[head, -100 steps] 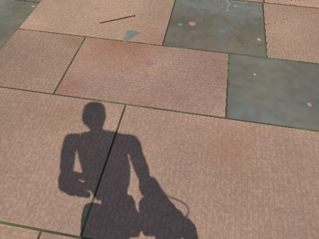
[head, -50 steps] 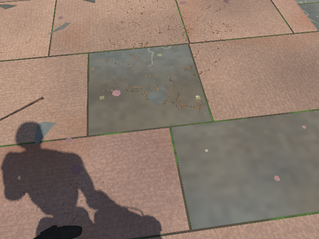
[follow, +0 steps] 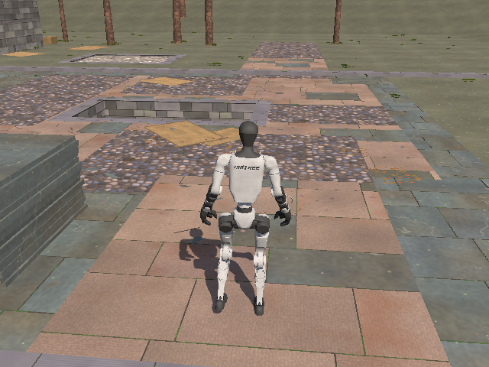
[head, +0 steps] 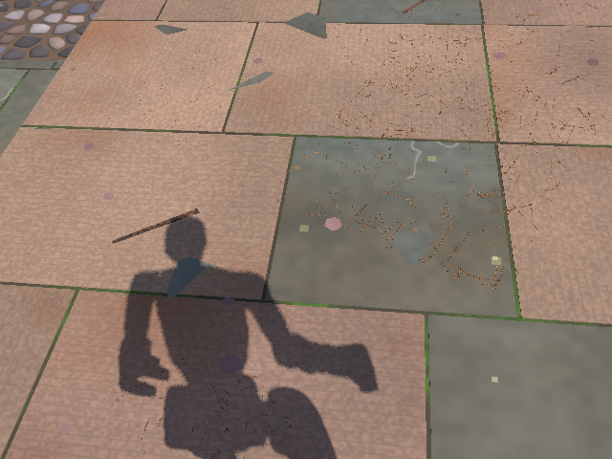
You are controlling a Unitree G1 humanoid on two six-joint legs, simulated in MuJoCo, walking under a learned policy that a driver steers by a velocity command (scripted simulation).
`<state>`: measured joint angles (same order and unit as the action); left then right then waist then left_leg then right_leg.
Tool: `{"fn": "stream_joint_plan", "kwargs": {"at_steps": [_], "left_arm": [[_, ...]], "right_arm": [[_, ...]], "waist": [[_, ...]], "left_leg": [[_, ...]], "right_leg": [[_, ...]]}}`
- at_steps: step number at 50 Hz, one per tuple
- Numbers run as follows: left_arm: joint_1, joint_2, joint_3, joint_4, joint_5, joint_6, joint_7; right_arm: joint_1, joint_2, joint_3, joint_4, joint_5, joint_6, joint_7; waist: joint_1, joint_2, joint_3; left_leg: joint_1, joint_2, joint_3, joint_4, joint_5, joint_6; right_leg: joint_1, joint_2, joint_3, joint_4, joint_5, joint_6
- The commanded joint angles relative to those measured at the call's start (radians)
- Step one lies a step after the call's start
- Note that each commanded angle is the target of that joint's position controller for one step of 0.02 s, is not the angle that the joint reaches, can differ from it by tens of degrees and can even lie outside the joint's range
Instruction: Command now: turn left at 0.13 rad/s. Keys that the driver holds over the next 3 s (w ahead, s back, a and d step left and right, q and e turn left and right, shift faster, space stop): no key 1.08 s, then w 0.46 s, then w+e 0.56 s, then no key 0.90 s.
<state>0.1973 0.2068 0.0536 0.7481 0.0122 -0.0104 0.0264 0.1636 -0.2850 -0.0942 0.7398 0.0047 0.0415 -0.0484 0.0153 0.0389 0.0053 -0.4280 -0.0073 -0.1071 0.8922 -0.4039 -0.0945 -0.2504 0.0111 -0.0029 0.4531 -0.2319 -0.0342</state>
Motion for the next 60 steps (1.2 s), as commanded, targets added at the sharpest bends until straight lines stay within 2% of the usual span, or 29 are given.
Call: {"fn": "stream_joint_plan", "kwargs": {"at_steps": [1, 3, 4, 5, 6, 7, 8, 9, 12, 20, 38, 54, 55, 56, 58, 60], "left_arm": [[-0.025, 0.165, 0.036, -0.051, -0.006, -0.003, 0.003], [-0.025, 0.163, 0.032, -0.038, -0.021, 0.002, 0.000], [0.009, 0.154, 0.029, -0.021, -0.026, -0.003, -0.002], [0.028, 0.138, 0.022, -0.017, -0.015, -0.015, -0.007], [0.057, 0.128, 0.020, -0.023, 0.007, -0.032, -0.021], [0.033, 0.101, 0.013, -0.017, 0.010, -0.037, -0.022], [-0.024, 0.122, 0.016, -0.014, 0.011, -0.033, -0.020], [-0.047, 0.118, 0.017, -0.012, 0.007, -0.026, -0.015], [-0.031, 0.109, 0.019, 0.005, 0.003, -0.004, -0.003], [-0.008, 0.107, 0.023, 0.075, -0.003, 0.000, 0.005], [0.019, 0.101, 0.016, 0.228, -0.011, 0.003, 0.020], [0.041, 0.084, 0.000, 0.308, -0.013, 0.006, 0.022], [0.061, 0.074, -0.003, 0.321, -0.013, 0.008, 0.022], [0.068, 0.086, 0.002, 0.326, -0.020, 0.010, 0.024], [0.066, 0.105, 0.007, 0.317, -0.028, 0.004, 0.027], [0.075, 0.093, 0.004, 0.310, -0.035, -0.021, 0.020]], "right_arm": [[-0.041, -0.031, 0.008, -0.074, 0.005, -0.014, 0.008], [0.008, -0.041, 0.005, -0.047, 0.005, -0.017, 0.010], [0.017, -0.058, 0.004, -0.040, -0.004, -0.018, 0.011], [0.034, -0.100, -0.001, -0.044, -0.015, -0.018, 0.007], [0.043, -0.163, -0.015, -0.040, -0.018, -0.015, 0.002], [0.022, -0.109, -0.008, -0.024, -0.013, -0.016, 0.014], [-0.006, -0.055, 0.006, -0.035, -0.016, -0.020, 0.024], [-0.012, -0.038, 0.012, -0.029, -0.023, -0.026, 0.025], [-0.001, -0.047, 0.015, -0.012, -0.018, -0.047, 0.023], [0.019, -0.033, 0.024, 0.035, -0.015, -0.056, 0.016], [0.064, -0.012, 0.033, 0.178, -0.010, -0.054, 0.007], [0.110, -0.001, 0.047, 0.268, -0.007, -0.052, 0.003], [0.132, 0.009, 0.050, 0.283, -0.007, -0.051, 0.002], [0.140, -0.003, 0.046, 0.287, -0.001, -0.048, 0.000], [0.135, -0.022, 0.040, 0.275, 0.007, -0.053, -0.003], [0.146, -0.011, 0.041, 0.270, 0.016, -0.079, 0.002]], "waist": [[0.011, -0.216, -0.077], [-0.019, -0.199, -0.056], [-0.020, -0.179, -0.048], [-0.012, -0.124, -0.078], [0.037, 0.019, -0.110], [0.027, 0.105, -0.119], [0.002, 0.069, -0.071], [-0.003, 0.044, -0.054], [0.003, 0.037, -0.005], [0.001, -0.013, 0.015], [-0.003, -0.032, 0.028], [-0.006, -0.039, 0.041], [-0.006, -0.039, 0.018], [-0.006, -0.040, 0.035], [-0.007, -0.043, 0.109], [-0.008, -0.043, 0.143]], "left_leg": [[0.085, 0.015, 0.079, -0.223, -0.012, -0.010], [0.187, 0.006, 0.100, -0.466, 0.175, 0.021], [0.255, 0.016, 0.076, -0.550, 0.281, 0.046], [0.353, 0.079, 0.003, -0.529, 0.426, 0.077], [0.412, 0.142, -0.037, -0.435, 0.582, 0.125], [0.305, 0.131, -0.038, -0.441, 0.403, 0.166], [0.240, 0.110, -0.038, -0.467, 0.288, 0.159], [0.208, 0.099, -0.030, -0.478, 0.237, 0.141], [0.158, 0.079, -0.013, -0.474, 0.217, 0.116], [0.147, 0.058, 0.000, -0.465, 0.190, 0.112], [0.174, 0.024, 0.041, -0.470, 0.220, 0.106], [0.173, 0.014, 0.057, -0.481, 0.219, 0.103], [0.181, 0.003, 0.068, -0.486, 0.114, 0.106], [0.158, -0.013, 0.079, -0.474, -0.054, 0.119], [0.077, -0.003, 0.058, -0.469, -0.305, 0.154], [0.050, 0.029, 0.018, -0.468, -0.315, 0.178]], "right_leg": [[0.108, -0.203, 0.184, -0.083, 0.386, -0.181], [0.085, -0.194, 0.188, -0.059, 0.358, -0.162], [0.057, -0.183, 0.189, -0.055, 0.341, -0.128], [0.004, -0.164, 0.175, -0.038, 0.274, -0.075], [-0.048, -0.095, 0.102, -0.004, 0.166, -0.032], [0.018, -0.040, 0.032, -0.009, 0.048, 0.015], [0.035, -0.034, 0.023, 0.004, 0.034, 0.036], [0.041, -0.036, 0.020, 0.011, 0.043, 0.035], [0.046, -0.040, 0.028, 0.014, 0.066, 0.027], [0.053, -0.043, 0.030, 0.011, 0.068, 0.035], [0.052, -0.045, 0.026, -0.011, 0.069, 0.033], [0.046, -0.039, 0.020, -0.026, 0.060, 0.028], [0.055, -0.028, 0.010, -0.030, -0.046, 0.025], [0.034, -0.012, -0.001, -0.017, -0.216, 0.013], [-0.052, -0.023, 0.028, -0.019, -0.475, -0.024], [-0.079, -0.051, 0.072, -0.015, -0.485, -0.049]]}}
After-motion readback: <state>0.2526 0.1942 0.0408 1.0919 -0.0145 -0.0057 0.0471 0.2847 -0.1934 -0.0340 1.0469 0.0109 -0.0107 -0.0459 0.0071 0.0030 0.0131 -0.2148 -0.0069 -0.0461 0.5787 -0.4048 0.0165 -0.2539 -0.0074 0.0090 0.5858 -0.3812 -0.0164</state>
